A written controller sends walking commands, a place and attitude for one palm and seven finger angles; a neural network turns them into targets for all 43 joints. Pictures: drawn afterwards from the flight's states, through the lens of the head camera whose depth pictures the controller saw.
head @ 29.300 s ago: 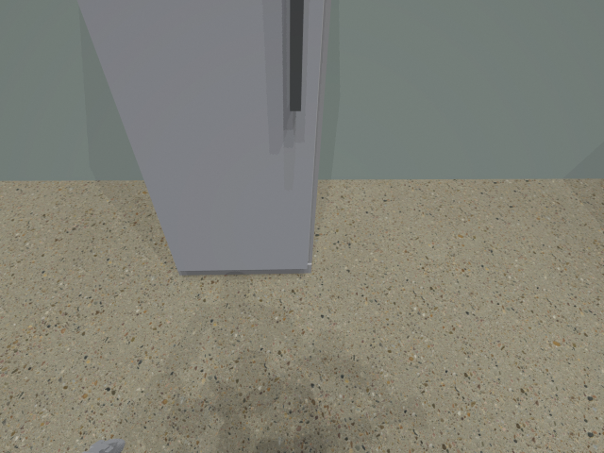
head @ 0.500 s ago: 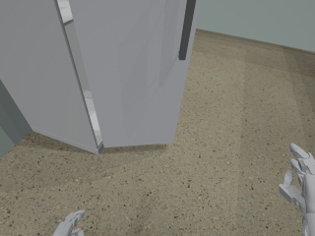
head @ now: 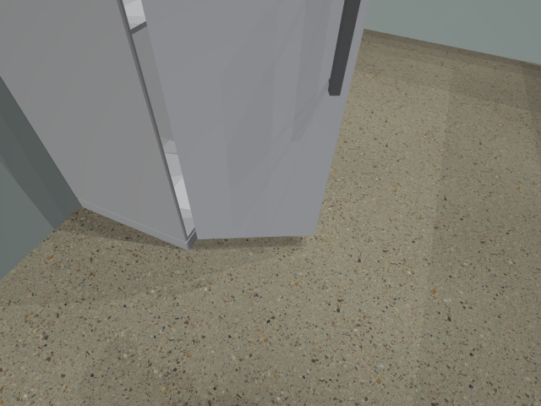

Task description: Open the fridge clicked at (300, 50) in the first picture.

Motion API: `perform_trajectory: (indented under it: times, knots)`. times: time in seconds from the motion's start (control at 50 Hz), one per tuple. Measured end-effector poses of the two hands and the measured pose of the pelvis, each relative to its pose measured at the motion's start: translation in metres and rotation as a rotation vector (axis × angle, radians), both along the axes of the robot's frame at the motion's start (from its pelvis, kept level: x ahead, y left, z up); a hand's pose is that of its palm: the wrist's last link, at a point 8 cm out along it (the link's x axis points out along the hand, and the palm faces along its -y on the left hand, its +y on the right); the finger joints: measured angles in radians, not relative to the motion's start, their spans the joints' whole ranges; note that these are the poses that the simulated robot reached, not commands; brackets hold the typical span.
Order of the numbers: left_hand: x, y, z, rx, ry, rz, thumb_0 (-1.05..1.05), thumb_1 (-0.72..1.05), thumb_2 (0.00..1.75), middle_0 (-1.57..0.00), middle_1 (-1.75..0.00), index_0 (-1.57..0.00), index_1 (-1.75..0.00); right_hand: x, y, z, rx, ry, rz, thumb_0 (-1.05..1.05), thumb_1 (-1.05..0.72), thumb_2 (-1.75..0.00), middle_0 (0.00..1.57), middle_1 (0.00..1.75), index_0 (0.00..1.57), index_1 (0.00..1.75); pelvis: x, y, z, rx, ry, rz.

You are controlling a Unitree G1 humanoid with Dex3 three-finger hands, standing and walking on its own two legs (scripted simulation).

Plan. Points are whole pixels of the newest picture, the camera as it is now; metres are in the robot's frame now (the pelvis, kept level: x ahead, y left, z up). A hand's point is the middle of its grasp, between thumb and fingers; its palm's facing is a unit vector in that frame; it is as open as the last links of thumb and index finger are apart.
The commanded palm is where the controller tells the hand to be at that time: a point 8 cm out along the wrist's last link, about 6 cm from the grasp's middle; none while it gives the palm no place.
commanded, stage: let the arm hang, fingers relaxed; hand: right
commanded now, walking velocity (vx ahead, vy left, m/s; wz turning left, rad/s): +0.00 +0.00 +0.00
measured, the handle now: (349, 1) +0.85 -0.10 +0.23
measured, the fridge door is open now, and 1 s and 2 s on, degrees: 63 63 63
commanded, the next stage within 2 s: look to check the result in 0.50 s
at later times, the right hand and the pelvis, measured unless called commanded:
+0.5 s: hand out of the picture -0.01 -0.17 -0.18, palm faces +0.00 +0.99 -0.16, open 7.3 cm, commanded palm none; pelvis +0.00 -0.01 +0.00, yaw +1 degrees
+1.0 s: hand out of the picture +0.02 -0.21 -0.18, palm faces -0.02 +0.98 -0.22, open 7.3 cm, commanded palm none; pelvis +0.00 -0.02 +0.00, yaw +1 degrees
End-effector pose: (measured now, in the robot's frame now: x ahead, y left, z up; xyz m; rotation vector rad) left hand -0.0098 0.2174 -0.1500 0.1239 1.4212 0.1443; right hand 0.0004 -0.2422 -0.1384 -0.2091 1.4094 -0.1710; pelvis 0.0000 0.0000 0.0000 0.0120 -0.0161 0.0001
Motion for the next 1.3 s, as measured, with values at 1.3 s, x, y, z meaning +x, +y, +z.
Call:
perform_trajectory:
  times: [1.3]
  knots:
    - [0.04, 0.028, 0.017, 0.112, -0.09, -0.025, 0.01, 0.91, 0.9, -0.2, -0.3, -0.2, -0.3, 0.053, -0.038, 0.006, -0.024, -0.108, 0.058, 0.0, -0.91, -0.9, 0.2, 0.3, 0.2, 0.3, 0.0, -0.02, 0.003, -0.004, -0.002, 0.01]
